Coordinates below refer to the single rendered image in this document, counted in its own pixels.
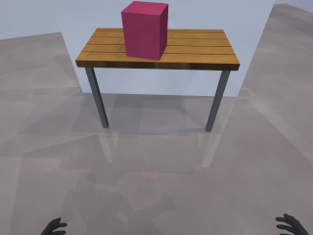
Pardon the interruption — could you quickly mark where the table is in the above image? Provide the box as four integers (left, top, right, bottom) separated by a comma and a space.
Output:
75, 27, 240, 132

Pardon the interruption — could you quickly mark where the left robot hand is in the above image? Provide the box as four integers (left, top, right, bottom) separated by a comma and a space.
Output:
41, 217, 67, 235

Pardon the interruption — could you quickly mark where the right robot hand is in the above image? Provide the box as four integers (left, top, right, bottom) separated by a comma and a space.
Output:
275, 213, 309, 235

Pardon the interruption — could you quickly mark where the carton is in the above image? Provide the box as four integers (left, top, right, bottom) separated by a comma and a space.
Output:
121, 1, 169, 61

